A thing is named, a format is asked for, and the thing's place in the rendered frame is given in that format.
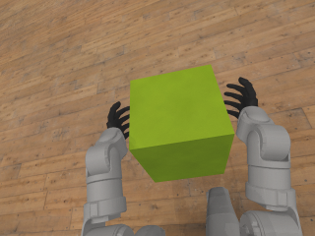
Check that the robot right upper arm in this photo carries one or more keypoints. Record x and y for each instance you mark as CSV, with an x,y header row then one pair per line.
x,y
267,223

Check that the robot left hand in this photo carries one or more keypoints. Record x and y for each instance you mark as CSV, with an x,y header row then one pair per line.
x,y
113,120

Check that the robot right forearm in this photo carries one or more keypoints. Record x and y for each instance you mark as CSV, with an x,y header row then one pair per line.
x,y
268,159

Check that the robot left upper arm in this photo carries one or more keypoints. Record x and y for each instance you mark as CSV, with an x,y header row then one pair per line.
x,y
111,230

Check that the robot right thigh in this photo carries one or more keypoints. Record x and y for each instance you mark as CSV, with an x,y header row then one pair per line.
x,y
221,219

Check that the carton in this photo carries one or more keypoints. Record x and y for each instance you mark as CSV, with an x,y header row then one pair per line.
x,y
179,127

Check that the robot left thigh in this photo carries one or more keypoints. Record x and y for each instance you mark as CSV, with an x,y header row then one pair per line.
x,y
150,230

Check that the robot right hand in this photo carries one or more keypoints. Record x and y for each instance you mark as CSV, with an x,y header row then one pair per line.
x,y
248,97

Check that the robot left forearm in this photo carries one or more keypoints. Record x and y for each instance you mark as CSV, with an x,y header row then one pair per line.
x,y
105,200

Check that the robot thigh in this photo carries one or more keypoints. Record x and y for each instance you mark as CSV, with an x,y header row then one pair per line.
x,y
221,219
150,230

